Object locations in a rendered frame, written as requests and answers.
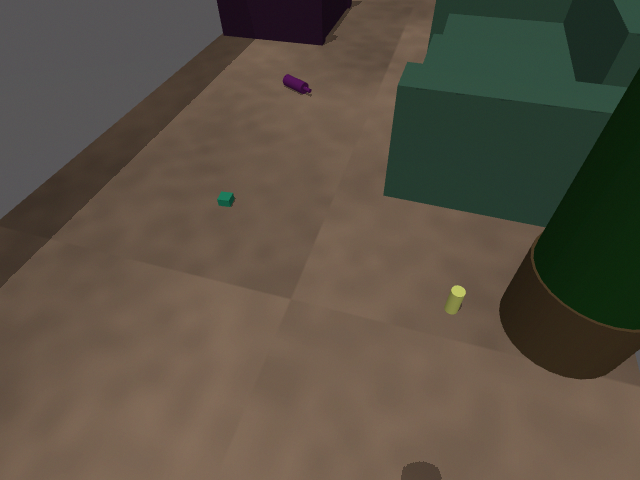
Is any sofa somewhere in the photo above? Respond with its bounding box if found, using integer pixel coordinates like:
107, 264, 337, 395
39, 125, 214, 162
383, 0, 640, 227

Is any potted plant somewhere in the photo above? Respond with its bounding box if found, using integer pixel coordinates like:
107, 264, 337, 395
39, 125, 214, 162
499, 68, 640, 379

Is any armchair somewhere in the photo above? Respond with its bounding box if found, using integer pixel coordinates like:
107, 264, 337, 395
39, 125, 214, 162
217, 0, 352, 46

